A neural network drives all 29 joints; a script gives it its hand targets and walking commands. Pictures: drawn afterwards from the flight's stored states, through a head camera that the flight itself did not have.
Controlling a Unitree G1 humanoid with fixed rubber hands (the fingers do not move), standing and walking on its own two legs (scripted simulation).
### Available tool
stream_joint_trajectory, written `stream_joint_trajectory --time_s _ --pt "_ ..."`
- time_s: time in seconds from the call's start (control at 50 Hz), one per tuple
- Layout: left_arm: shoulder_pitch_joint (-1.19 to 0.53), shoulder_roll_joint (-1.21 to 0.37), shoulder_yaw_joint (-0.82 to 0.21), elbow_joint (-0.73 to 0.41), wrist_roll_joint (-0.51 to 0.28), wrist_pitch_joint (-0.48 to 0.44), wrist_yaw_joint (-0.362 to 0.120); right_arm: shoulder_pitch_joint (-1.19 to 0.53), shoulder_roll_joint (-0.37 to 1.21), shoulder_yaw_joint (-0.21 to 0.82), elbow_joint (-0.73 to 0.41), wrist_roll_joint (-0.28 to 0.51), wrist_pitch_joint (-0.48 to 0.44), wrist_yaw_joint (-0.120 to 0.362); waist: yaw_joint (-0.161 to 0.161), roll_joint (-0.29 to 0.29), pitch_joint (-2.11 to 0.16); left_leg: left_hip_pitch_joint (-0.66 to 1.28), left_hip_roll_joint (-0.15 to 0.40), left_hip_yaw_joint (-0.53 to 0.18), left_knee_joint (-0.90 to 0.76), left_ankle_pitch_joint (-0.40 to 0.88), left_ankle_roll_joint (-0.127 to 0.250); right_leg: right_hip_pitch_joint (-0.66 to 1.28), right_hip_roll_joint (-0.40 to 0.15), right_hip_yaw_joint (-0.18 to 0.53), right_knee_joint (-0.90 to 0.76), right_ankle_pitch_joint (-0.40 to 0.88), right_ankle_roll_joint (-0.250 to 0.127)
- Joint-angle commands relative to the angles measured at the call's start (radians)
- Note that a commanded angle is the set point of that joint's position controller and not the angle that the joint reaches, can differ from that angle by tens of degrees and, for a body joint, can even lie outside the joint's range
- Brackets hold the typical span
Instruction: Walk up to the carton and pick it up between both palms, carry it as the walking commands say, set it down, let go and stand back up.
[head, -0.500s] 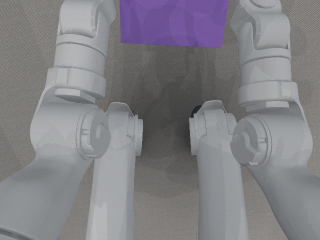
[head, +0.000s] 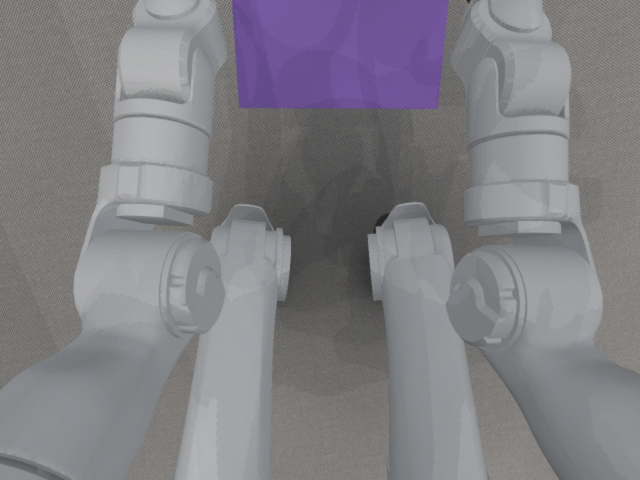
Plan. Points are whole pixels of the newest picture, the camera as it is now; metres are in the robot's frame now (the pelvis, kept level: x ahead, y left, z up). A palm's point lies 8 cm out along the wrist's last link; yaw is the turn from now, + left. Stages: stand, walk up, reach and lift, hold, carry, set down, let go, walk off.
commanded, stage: reach and lift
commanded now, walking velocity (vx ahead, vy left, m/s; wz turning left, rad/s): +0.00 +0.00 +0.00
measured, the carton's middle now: out of the picture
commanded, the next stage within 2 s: none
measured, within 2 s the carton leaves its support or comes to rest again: neither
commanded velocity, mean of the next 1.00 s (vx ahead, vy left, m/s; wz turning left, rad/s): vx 0.00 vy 0.00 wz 0.00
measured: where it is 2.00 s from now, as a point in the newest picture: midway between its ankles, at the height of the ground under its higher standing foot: (321, 288)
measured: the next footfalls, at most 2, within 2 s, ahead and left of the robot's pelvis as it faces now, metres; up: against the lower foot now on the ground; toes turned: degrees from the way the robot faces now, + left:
none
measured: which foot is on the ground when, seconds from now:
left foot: down 0.00-1.00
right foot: down 0.00-1.00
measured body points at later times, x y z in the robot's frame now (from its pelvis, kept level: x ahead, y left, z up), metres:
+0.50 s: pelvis +0.00 +0.00 +0.05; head +0.33 -0.01 +0.35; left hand +0.54 +0.11 -0.06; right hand +0.53 -0.15 -0.06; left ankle +0.15 +0.14 -0.44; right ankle +0.16 -0.15 -0.44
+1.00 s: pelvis +0.00 +0.00 +0.10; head +0.30 -0.01 +0.43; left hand +0.52 +0.12 +0.01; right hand +0.50 -0.14 +0.01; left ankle +0.15 +0.14 -0.44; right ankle +0.16 -0.15 -0.44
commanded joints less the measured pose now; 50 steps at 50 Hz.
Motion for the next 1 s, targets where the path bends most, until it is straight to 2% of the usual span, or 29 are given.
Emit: stream_joint_trajectory --time_s 0.0,0.02,0.04,0.08,0.14,0.2,0.24,0.26,0.28,0.3,0.32,0.34,0.36,0.4,0.46,0.48,0.5,0.52,0.66,0.7,0.72,0.74,0.76,0.78,0.8,0.88,0.9,0.92,0.98 --pt "-0.804 -1.231 -0.551 -0.141 -0.181 -0.039 -0.269 -0.824 1.073 0.628 -0.061 0.194 -0.062 0.336 0.004 0.076 -2.335 0.662 -0.066 0.256 -0.209 0.192 0.042 0.661 0.054 -0.243 -0.194 0.176 -0.082" --pt "-0.852 -1.194 -0.566 -0.179 -0.194 -0.046 -0.274 -0.829 1.065 0.605 -0.081 0.181 -0.061 0.335 -0.022 0.049 -2.331 0.601 -0.066 0.253 -0.189 0.171 0.048 0.675 0.061 -0.253 -0.186 0.162 -0.078" --pt "-0.891 -1.177 -0.588 -0.245 -0.228 -0.058 -0.277 -0.817 1.155 0.666 -0.071 0.232 -0.049 0.34 0.005 -0.021 -2.389 0.671 -0.066 0.252 -0.215 0.212 0.06 0.766 0.056 -0.252 -0.2 0.214 -0.059" --pt "-0.784 -1.241 -0.61 -0.079 -0.199 -0.016 -0.268 -0.894 1.039 0.643 -0.142 0.218 -0.06 0.327 -0.025 0.082 -2.4 0.715 -0.061 0.262 -0.22 0.238 0.034 0.719 0.061 -0.273 -0.188 0.23 -0.067" --pt "-0.734 -1.222 -0.548 -0.109 -0.178 -0.025 -0.272 -0.781 1.079 0.592 -0.053 0.182 -0.054 0.341 -0.053 0.038 -2.289 0.681 -0.054 0.222 -0.26 0.174 0.051 0.688 0.053 -0.268 -0.223 0.174 -0.078" --pt "-0.723 -1.247 -0.613 -0.12 -0.19 -0.029 -0.271 -0.774 1.102 0.642 -0.119 0.201 -0.065 0.343 -0.022 0.058 -2.354 0.774 -0.062 0.21 -0.242 0.302 0.046 0.641 0.061 -0.275 -0.213 0.279 -0.073" --pt "-0.794 -1.277 -0.679 -0.226 -0.237 -0.036 -0.276 -0.797 1.124 0.678 -0.194 0.228 -0.071 0.326 -0.044 0.073 -2.517 0.741 -0.077 0.233 -0.245 0.3 0.036 0.832 0.069 -0.245 -0.235 0.318 -0.072" --pt "-0.82 -1.245 -0.628 -0.22 -0.244 -0.036 -0.276 -0.818 1.04 0.642 -0.174 0.193 -0.06 0.324 -0.115 0.023 -2.445 0.731 -0.066 0.215 -0.247 0.237 0.043 0.808 0.069 -0.261 -0.238 0.253 -0.077" --pt "-0.832 -1.256 -0.676 -0.301 -0.249 -0.036 -0.267 -0.783 1.11 0.693 -0.198 0.209 -0.046 0.329 -0.069 0.052 -2.56 0.836 -0.065 0.236 -0.265 0.31 0.031 0.873 0.063 -0.266 -0.241 0.313 -0.071" --pt "-0.751 -1.204 -0.614 -0.205 -0.225 -0.035 -0.268 -0.716 1.138 0.672 -0.084 0.198 -0.031 0.328 -0.033 -0.038 -2.433 0.714 -0.063 0.237 -0.256 0.248 0.047 0.848 0.073 -0.257 -0.263 0.265 -0.059" --pt "-0.708 -1.216 -0.646 -0.269 -0.251 -0.032 -0.262 -0.815 1.138 0.728 -0.253 0.242 -0.041 0.321 -0.012 -0.059 -2.596 0.845 -0.068 0.239 -0.268 0.297 0.06 0.964 0.079 -0.238 -0.268 0.301 -0.058" --pt "-0.785 -1.142 -0.596 -0.178 -0.202 -0.035 -0.27 -0.722 1.14 0.654 -0.047 0.203 -0.025 0.325 -0.006 -0.016 -2.304 0.715 -0.056 0.245 -0.29 0.181 0.057 0.798 0.064 -0.246 -0.275 0.183 -0.053" --pt "-0.782 -1.223 -0.641 -0.208 -0.223 -0.036 -0.268 -0.764 1.137 0.705 -0.141 0.212 -0.044 0.315 -0.025 0.019 -2.358 0.736 -0.061 0.224 -0.296 0.17 0.06 0.851 0.063 -0.223 -0.277 0.197 -0.068" --pt "-0.763 -1.244 -0.629 -0.166 -0.2 -0.015 -0.267 -0.815 1.131 0.713 -0.133 0.241 -0.044 0.331 0.05 0.109 -2.374 0.793 -0.06 0.225 -0.326 0.204 0.048 0.803 0.056 -0.219 -0.285 0.199 -0.079" --pt "-0.706 -1.22 -0.581 -0.151 -0.191 -0.027 -0.254 -0.824 1.093 0.704 -0.175 0.208 -0.044 0.325 0.007 0.002 -2.344 0.767 -0.058 0.232 -0.303 0.192 0.047 0.809 0.069 -0.232 -0.294 0.186 -0.066" --pt "-0.669 -1.267 -0.615 -0.148 -0.236 -0.03 -0.265 -0.842 1.157 0.765 -0.2 0.259 -0.053 0.319 0.05 0.023 -2.375 0.806 -0.067 0.232 -0.331 0.212 0.06 0.924 0.056 -0.206 -0.325 0.197 -0.062" --pt "-0.674 -1.296 -0.614 -0.124 -0.229 -0.02 -0.267 -0.739 1.139 0.736 -0.137 0.224 -0.04 0.318 -0.009 -0.011 -2.42 0.801 -0.06 0.245 -0.325 0.219 0.046 0.961 0.06 -0.215 -0.35 0.202 -0.064" --pt "-0.685 -1.23 -0.559 -0.116 -0.199 -0.023 -0.282 -0.79 1.173 0.732 -0.131 0.222 -0.032 0.315 0.039 -0.043 -2.327 0.756 -0.067 0.237 -0.367 0.183 0.067 0.94 0.047 -0.219 -0.36 0.18 -0.042" --pt "-0.716 -1.244 -0.66 -0.237 -0.236 -0.04 -0.29 -0.618 1.189 0.717 -0.107 0.201 -0.039 0.317 -0.009 0.004 -2.41 0.846 -0.06 0.213 -0.364 0.282 0.049 0.928 0.068 -0.225 -0.366 0.264 -0.056" --pt "-0.63 -1.272 -0.688 -0.214 -0.236 -0.023 -0.282 -0.699 1.153 0.771 -0.212 0.228 -0.051 0.316 0.002 0.047 -2.481 0.919 -0.055 0.201 -0.391 0.279 0.051 0.959 0.064 -0.209 -0.37 0.248 -0.065" --pt "-0.718 -1.229 -0.684 -0.271 -0.231 -0.028 -0.272 -0.705 1.23 0.799 -0.22 0.268 -0.041 0.314 0.05 0.052 -2.487 0.944 -0.062 0.2 -0.397 0.281 0.062 0.986 0.067 -0.196 -0.386 0.266 -0.061" --pt "-0.635 -1.281 -0.722 -0.233 -0.236 -0.033 -0.264 -0.668 1.199 0.778 -0.246 0.249 -0.053 0.314 0.019 0.016 -2.511 0.99 -0.059 0.197 -0.407 0.304 0.055 1.014 0.08 -0.215 -0.383 0.282 -0.066" --pt "-0.641 -1.204 -0.608 -0.142 -0.193 -0.021 -0.275 -0.734 1.168 0.742 -0.17 0.235 -0.046 0.304 0.045 0.027 -2.29 0.822 -0.064 0.229 -0.418 0.195 0.06 0.956 0.061 -0.199 -0.415 0.186 -0.051" --pt "-0.602 -1.288 -0.685 -0.186 -0.226 -0.031 -0.275 -0.629 1.152 0.741 -0.175 0.224 -0.051 0.313 -0.023 0.048 -2.342 0.912 -0.054 0.205 -0.434 0.25 0.055 0.983 0.067 -0.207 -0.417 0.245 -0.072" --pt "-0.614 -1.244 -0.642 -0.184 -0.202 -0.029 -0.27 -0.668 1.174 0.778 -0.186 0.218 -0.042 0.319 0.03 -0.02 -2.287 0.889 -0.049 0.205 -0.452 0.199 0.055 0.966 0.055 -0.195 -0.442 0.19 -0.06" --pt "-0.675 -1.359 -0.726 -0.247 -0.273 -0.022 -0.264 -0.661 1.162 0.79 -0.245 0.236 -0.05 0.308 -0.031 0.047 -2.443 0.999 -0.059 0.181 -0.465 0.261 0.039 1.049 0.066 -0.201 -0.456 0.255 -0.081" --pt "-0.604 -1.288 -0.658 -0.179 -0.232 -0.027 -0.273 -0.658 1.187 0.773 -0.173 0.227 -0.041 0.314 0.011 0.008 -2.349 0.992 -0.059 0.176 -0.489 0.22 0.058 1.013 0.053 -0.196 -0.469 0.188 -0.067" --pt "-0.615 -1.337 -0.678 -0.141 -0.239 -0.019 -0.272 -0.757 1.129 0.803 -0.268 0.259 -0.06 0.31 0.007 0.057 -2.314 0.935 -0.058 0.195 -0.478 0.19 0.052 0.993 0.056 -0.193 -0.469 0.173 -0.071" --pt "-0.639 -1.296 -0.656 -0.186 -0.225 -0.035 -0.268 -0.721 1.165 0.798 -0.233 0.24 -0.059 0.319 0.01 -0.001 -2.335 1.008 -0.055 0.175 -0.517 0.23 0.052 1.026 0.051 -0.218 -0.49 0.201 -0.061"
